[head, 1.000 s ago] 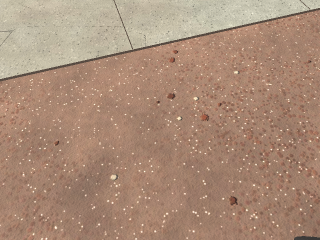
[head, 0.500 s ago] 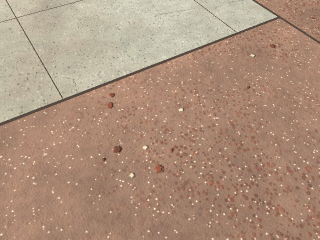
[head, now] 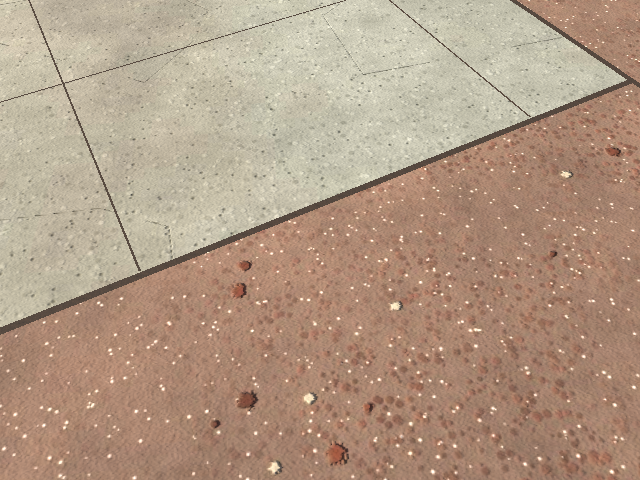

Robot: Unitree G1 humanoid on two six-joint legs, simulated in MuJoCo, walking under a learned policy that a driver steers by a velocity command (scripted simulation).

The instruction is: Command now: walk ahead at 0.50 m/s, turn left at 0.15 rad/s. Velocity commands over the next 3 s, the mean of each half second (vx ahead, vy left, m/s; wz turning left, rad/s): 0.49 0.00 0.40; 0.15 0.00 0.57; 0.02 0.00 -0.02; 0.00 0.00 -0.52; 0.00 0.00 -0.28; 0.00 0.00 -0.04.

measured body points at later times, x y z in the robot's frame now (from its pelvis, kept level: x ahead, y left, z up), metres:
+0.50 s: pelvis +0.28 +0.09 +0.00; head +0.31 +0.11 +0.44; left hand +0.36 +0.39 -0.11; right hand +0.44 -0.16 -0.11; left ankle +0.28 +0.16 -0.75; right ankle +0.35 -0.08 -0.67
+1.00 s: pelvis +0.43 +0.09 -0.01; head +0.48 +0.11 +0.44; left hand +0.43 +0.40 -0.11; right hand +0.71 -0.08 -0.11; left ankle +0.36 +0.21 -0.68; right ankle +0.56 +0.04 -0.75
